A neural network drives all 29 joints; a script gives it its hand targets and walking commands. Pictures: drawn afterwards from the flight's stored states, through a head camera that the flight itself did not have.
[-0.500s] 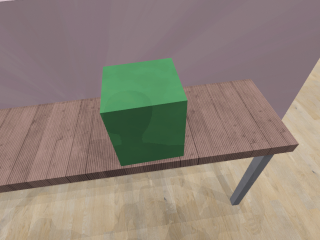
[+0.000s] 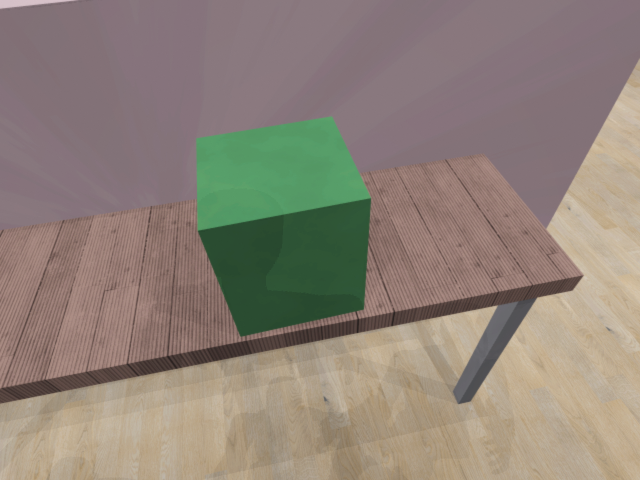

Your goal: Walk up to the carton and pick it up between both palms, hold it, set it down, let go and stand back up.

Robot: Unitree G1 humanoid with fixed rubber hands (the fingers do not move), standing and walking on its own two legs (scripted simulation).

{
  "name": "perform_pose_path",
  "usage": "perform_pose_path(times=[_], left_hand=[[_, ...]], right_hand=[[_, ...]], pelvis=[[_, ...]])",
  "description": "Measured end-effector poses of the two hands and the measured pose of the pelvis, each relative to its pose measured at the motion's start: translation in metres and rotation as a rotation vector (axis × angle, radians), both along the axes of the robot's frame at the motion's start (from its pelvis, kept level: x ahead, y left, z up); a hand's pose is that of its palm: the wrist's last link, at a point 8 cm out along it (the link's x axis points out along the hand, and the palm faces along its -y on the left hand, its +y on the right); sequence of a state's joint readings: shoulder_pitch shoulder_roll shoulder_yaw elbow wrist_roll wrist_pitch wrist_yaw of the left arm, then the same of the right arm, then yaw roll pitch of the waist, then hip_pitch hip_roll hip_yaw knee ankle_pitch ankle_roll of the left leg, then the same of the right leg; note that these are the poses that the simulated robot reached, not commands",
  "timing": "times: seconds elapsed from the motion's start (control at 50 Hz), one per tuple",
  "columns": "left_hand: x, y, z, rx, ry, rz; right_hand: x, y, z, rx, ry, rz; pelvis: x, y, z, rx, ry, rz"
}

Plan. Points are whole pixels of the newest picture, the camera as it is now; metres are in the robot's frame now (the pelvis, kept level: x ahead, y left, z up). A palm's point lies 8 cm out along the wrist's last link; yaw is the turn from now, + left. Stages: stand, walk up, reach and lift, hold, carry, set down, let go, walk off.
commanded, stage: walk up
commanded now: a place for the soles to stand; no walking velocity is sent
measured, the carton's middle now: (285, 229) +0.50 +0.07 +0.03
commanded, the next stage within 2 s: stand in 0.24 s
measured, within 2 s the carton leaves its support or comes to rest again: neither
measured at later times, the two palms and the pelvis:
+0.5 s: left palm out of the picture +0.05 +0.24 -0.13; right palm out of the picture +0.02 -0.27 -0.14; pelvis +0.00 -0.01 +0.00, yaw +2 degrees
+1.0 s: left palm out of the picture +0.08 +0.24 -0.10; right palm out of the picture +0.13 -0.23 -0.13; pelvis -0.03 -0.04 -0.02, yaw +12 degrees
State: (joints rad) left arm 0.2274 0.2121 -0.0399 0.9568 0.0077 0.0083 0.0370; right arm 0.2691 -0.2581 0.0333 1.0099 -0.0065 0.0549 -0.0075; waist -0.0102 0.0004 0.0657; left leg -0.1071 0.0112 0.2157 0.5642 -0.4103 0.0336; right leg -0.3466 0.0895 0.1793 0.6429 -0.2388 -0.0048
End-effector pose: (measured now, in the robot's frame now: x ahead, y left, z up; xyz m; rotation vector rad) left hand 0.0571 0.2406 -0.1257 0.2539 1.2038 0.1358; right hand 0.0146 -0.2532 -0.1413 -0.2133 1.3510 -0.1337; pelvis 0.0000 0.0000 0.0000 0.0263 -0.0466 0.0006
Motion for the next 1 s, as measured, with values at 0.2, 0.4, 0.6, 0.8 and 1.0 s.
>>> perform_pose_path(times=[0.2,0.4,0.6,0.8,1.0], left_hand=[[-0.006,0.000,0.002,0.019,0.038,0.002],[-0.012,0.002,-0.001,0.019,0.056,0.006],[0.044,0.007,-0.021,0.005,0.139,0.071],[0.069,-0.006,0.012,0.023,-0.025,0.010],[0.022,0.003,0.021,0.063,-0.057,0.096]], right_hand=[[-0.002,-0.005,-0.002,0.004,0.022,0.000],[-0.006,-0.014,0.002,-0.024,0.029,-0.004],[0.069,-0.024,-0.020,0.017,-0.102,0.072],[0.152,-0.005,0.010,0.056,-0.381,0.063],[0.118,0.028,0.008,0.090,-0.348,0.115]], pelvis=[[0.000,-0.002,0.001,0.001,0.007,0.003],[0.002,-0.005,0.001,0.002,0.006,-0.005],[-0.026,-0.013,-0.031,-0.020,0.040,0.107],[-0.036,-0.028,-0.035,-0.050,-0.011,0.145],[-0.027,-0.040,-0.025,-0.064,0.011,0.203]])
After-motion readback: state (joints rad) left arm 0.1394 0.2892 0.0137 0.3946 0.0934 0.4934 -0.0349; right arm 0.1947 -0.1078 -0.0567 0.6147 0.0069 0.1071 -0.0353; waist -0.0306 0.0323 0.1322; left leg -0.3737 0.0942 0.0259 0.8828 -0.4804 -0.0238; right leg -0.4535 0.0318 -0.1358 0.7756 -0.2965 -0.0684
